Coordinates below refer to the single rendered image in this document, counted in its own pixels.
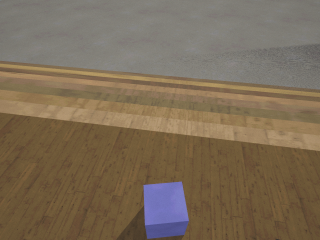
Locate carton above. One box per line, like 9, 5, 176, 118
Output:
143, 181, 189, 239

